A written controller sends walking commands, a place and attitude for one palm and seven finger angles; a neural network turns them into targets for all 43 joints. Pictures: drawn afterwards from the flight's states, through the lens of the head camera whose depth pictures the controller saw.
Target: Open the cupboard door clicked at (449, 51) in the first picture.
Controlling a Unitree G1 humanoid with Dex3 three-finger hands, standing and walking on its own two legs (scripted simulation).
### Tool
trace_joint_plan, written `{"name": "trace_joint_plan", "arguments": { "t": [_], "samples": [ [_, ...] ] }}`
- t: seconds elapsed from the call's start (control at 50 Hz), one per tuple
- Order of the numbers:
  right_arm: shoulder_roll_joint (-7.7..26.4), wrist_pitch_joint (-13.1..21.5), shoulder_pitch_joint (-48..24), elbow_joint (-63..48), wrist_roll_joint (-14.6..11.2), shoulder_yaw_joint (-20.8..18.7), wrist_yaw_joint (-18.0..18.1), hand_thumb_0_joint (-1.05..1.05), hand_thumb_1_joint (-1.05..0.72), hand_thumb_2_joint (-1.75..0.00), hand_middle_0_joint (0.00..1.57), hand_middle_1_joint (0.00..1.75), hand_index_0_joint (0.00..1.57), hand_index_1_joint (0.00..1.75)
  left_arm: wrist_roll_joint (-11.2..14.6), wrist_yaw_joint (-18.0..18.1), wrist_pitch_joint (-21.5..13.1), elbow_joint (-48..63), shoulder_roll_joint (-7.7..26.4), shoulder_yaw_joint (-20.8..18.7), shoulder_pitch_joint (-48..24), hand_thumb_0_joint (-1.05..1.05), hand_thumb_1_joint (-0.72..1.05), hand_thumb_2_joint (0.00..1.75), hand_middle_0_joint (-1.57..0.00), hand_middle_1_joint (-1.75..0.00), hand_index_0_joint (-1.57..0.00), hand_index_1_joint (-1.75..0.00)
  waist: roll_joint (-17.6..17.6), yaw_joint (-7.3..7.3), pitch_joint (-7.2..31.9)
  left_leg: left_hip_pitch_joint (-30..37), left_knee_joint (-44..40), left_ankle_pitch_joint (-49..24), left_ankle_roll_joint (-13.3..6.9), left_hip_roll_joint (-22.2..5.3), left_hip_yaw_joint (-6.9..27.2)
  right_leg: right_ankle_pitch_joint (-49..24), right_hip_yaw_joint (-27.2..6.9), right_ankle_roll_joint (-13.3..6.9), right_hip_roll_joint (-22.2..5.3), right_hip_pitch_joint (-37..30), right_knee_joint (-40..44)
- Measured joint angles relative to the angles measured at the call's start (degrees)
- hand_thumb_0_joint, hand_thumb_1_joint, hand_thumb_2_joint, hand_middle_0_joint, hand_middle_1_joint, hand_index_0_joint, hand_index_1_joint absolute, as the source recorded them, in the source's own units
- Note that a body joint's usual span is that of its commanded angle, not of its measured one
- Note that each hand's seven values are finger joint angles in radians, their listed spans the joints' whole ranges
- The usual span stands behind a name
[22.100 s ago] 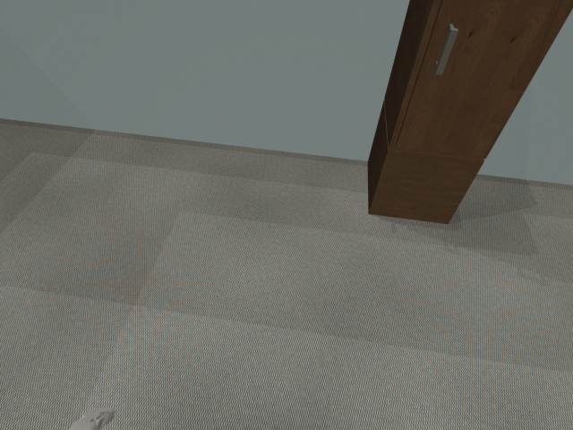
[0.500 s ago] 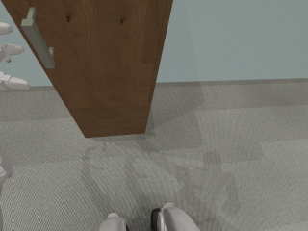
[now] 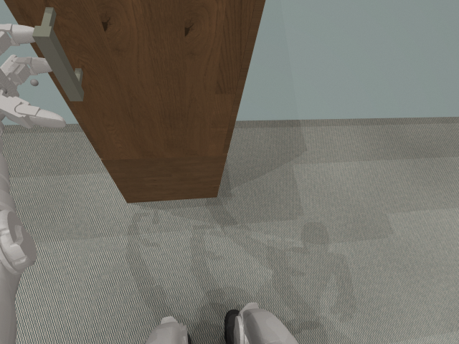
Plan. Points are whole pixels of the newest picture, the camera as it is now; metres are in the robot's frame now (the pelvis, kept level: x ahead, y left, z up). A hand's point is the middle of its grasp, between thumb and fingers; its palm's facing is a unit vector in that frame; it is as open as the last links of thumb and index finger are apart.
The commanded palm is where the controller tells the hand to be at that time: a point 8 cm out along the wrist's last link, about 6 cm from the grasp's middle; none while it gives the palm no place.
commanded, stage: slide the fingers in behind the handle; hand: left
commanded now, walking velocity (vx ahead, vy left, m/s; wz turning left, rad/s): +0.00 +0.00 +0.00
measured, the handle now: (64, 58) +0.56 +0.23 +0.09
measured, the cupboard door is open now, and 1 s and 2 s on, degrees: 0 0 0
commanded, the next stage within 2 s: close the thumb around the handle in 1.14 s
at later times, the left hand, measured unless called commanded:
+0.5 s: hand (65, 82) +0.51 +0.22 +0.09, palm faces +0.01 -1.00 -0.01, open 14.0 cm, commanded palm +0.49 +0.26 +0.09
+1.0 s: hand (75, 84) +0.51 +0.20 +0.09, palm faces +0.03 -1.00 -0.03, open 14.0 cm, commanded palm +0.48 +0.25 +0.09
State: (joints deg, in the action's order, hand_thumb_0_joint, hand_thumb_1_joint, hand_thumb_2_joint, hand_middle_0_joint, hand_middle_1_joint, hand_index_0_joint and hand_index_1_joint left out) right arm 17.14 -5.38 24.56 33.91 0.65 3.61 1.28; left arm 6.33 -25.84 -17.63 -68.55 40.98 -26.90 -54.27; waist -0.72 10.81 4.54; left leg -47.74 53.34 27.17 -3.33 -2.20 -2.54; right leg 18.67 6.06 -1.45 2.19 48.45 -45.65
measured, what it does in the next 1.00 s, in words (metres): stands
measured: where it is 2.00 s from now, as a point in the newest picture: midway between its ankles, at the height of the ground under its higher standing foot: outside the picture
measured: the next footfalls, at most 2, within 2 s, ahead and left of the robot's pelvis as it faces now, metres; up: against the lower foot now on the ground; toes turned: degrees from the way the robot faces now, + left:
none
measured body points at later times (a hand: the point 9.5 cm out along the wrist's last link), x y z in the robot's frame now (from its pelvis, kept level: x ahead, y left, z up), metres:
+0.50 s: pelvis +0.01 -0.01 +0.00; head +0.14 +0.01 +0.44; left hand +0.51 +0.27 +0.10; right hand +0.01 -0.27 -0.10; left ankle -0.03 +0.07 -0.69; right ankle +0.02 -0.11 -0.69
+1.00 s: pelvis +0.00 -0.02 +0.00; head +0.13 +0.00 +0.43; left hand +0.50 +0.26 +0.10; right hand +0.00 -0.28 -0.10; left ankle -0.03 +0.07 -0.69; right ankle +0.02 -0.11 -0.69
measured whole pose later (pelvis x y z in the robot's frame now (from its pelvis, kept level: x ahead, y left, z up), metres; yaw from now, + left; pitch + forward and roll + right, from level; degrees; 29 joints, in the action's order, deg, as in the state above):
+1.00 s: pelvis +0.00 -0.02 +0.00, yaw +0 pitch +20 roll -3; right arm 16.4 -3.6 23.8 34.2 0.5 3.1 0.6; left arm 5.0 -17.5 -19.4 -68.7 34.1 -24.7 -53.2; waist -1.3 10.2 4.2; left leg -45.1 51.9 26.6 -2.5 -2.1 -3.1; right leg 19.1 5.4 -2.5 2.3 47.0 -46.3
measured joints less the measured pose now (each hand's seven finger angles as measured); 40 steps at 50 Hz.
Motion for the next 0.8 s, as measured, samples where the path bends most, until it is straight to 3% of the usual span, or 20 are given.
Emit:
{"name": "trace_joint_plan", "arguments": {
  "t": [0.12,0.22,0.38,0.8],
  "samples": [
    [-0.7,-0.3,-0.1,-0.7,0.0,0.2,-0.6,0.00,-0.90,-0.90,0.20,0.30,0.20,0.30,-0.7,2.4,1.1,0.0,-2.3,0.0,1.1,-0.01,-0.50,0.30,-0.30,-1.20,-0.30,-1.20,-0.5,0.07,0.6,1.3,-0.7,0.4,-0.1,0.0,-0.4,0.4,-0.4,0.1,0.1,-1.0,0.3],
    [-1.4,-0.3,0.0,-1.4,0.0,0.1,-1.0,0.00,-0.90,-0.90,0.20,0.30,0.20,0.30,-0.9,4.3,-0.2,1.8,-3.3,-0.2,3.0,-0.01,-0.50,0.30,-0.30,-1.20,-0.31,-1.21,-0.7,-0.29,0.4,2.2,-1.0,0.6,0.1,-0.2,-0.7,0.7,-0.8,0.0,0.3,-1.5,0.3],
    [-1.3,-0.3,-0.2,-0.1,-0.1,-0.2,-1.1,0.00,-0.90,-0.90,0.20,0.30,0.20,0.30,-0.1,4.8,-0.3,1.7,-5.5,1.5,2.8,-0.01,-0.50,0.30,-0.30,-1.20,-0.31,-1.20,-0.9,-1.10,0.4,2.8,-1.5,0.5,0.3,0.1,-0.3,1.0,-0.4,-0.2,0.1,-2.2,0.3],
    [-0.8,0.8,-0.8,0.2,-0.2,-0.8,-1.0,0.00,-0.91,-0.90,0.20,0.30,0.20,0.30,-0.5,8.0,-1.8,1.8,-8.2,2.5,2.7,-0.01,-0.50,0.30,-0.30,-1.20,-0.30,-1.20,-0.5,-1.09,0.0,3.6,-1.9,-0.3,0.9,0.0,-0.4,0.7,-0.6,-1.0,0.2,-2.5,-0.2]
  ]
}}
